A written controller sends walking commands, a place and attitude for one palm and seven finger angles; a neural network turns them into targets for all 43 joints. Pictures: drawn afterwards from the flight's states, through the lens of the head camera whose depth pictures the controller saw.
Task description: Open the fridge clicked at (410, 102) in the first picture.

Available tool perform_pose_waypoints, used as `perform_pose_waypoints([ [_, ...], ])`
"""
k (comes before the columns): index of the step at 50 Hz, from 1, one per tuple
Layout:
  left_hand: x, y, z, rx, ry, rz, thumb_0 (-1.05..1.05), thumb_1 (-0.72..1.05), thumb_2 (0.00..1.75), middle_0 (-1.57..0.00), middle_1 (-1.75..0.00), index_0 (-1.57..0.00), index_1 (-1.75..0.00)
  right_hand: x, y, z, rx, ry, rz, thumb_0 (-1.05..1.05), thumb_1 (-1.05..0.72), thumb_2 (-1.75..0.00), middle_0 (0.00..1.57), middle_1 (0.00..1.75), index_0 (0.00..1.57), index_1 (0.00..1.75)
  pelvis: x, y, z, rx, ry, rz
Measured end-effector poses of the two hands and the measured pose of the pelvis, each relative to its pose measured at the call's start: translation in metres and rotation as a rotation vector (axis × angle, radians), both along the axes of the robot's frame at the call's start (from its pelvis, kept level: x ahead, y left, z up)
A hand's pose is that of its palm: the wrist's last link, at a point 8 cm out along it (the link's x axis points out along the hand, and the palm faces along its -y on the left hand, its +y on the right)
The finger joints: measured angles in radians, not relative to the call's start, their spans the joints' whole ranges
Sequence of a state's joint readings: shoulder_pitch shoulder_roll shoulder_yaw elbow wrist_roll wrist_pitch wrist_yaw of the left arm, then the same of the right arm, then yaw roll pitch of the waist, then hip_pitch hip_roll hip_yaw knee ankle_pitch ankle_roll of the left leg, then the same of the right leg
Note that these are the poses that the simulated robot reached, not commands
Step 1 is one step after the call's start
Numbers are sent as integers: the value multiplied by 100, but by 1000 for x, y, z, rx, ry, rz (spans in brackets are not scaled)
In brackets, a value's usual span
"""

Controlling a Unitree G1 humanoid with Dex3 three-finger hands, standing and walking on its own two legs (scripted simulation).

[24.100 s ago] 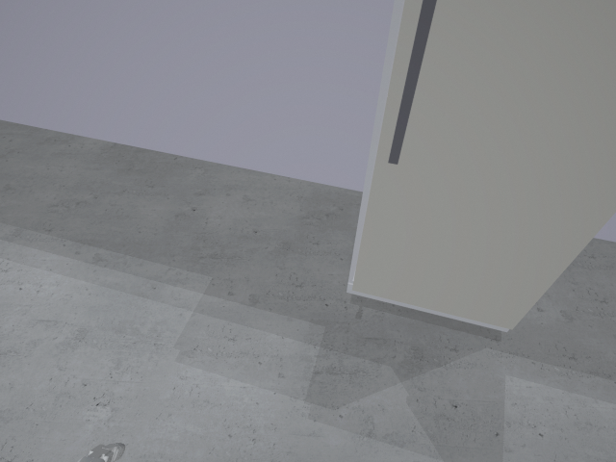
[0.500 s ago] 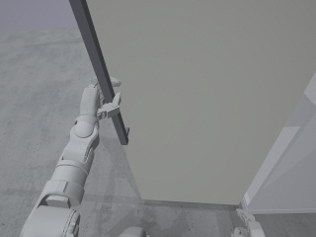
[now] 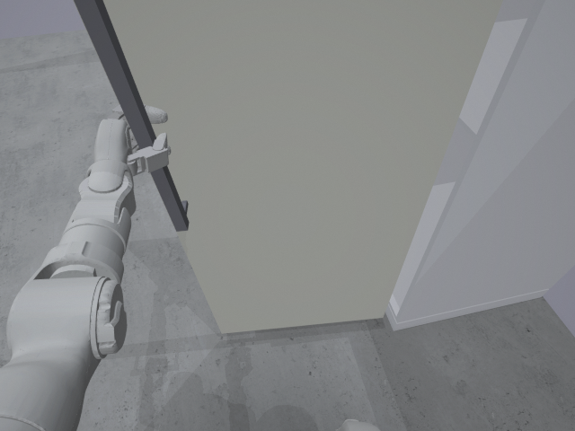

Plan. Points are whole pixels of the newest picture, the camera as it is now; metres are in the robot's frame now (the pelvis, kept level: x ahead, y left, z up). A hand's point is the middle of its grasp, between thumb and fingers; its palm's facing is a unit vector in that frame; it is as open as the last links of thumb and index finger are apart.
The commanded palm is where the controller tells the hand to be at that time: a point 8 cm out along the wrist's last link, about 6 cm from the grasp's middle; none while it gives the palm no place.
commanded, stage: stop walking and hold the door back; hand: left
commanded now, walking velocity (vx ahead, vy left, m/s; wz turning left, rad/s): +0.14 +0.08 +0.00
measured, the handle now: (139, 106) +0.50 +0.22 +0.21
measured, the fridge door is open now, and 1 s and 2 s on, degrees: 83 76 74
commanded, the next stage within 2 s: loosen the grip on the handle in 1.00 s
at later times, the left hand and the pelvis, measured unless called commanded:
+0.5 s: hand (160, 138) +0.49 +0.20 +0.16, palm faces +0.15 -0.98 -0.15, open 5.6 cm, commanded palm +0.49 +0.28 +0.14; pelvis +0.02 +0.02 +0.00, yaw -2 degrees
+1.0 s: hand (165, 134) +0.52 +0.20 +0.15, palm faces +0.15 -0.97 -0.20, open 5.5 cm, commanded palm +0.49 +0.27 +0.14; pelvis +0.06 +0.02 +0.00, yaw -2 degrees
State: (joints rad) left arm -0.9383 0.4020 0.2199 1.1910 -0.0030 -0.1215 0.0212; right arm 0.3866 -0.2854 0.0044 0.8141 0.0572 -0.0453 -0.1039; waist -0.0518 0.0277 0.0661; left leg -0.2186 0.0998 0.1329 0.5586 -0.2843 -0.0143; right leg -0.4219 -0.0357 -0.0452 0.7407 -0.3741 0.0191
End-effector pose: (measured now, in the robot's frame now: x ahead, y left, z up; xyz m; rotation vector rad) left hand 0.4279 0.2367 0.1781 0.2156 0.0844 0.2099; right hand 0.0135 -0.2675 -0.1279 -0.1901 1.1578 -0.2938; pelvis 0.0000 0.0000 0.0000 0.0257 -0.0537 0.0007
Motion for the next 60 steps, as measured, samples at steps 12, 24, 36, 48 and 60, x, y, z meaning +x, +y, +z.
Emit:
perform_pose_waypoints([
  [12, 10, 2, -2, -43, 47, 28, -6, 66, 80, -45, -140, -44, -140, 26, -21, 9, -44, -120, -4, 1, -91, -90, 20, 30, 20, 30, 1, -2, 3, 12, 6, -15],
  [24, 35, 11, -5, -72, -16, -50, -3, 64, 82, -45, -140, -45, -140, 54, -6, 25, -98, -149, 10, 1, -91, -90, 20, 30, 20, 30, 19, 16, -2, -21, 20, -40],
  [36, 61, 14, -5, -46, -4, -54, -6, 63, 80, -45, -140, -45, -140, 71, 20, 17, -41, -117, -3, 1, -91, -90, 20, 30, 21, 30, 42, 25, 3, -23, 52, -35],
  [48, 62, 12, -13, -12, -90, -66, -7, 69, 78, -45, -140, -40, -140, 106, 21, 24, -41, -141, 8, 1, -91, -90, 20, 30, 21, 30, 54, 24, 4, -28, 73, -44],
  [60, 76, 18, -9, -33, -21, -76, -8, 58, 77, -45, -140, -42, -140, 126, 19, 41, -37, -211, 67, 1, -91, -90, 20, 30, 20, 30, 60, 14, 7, -14, 98, -19],
])
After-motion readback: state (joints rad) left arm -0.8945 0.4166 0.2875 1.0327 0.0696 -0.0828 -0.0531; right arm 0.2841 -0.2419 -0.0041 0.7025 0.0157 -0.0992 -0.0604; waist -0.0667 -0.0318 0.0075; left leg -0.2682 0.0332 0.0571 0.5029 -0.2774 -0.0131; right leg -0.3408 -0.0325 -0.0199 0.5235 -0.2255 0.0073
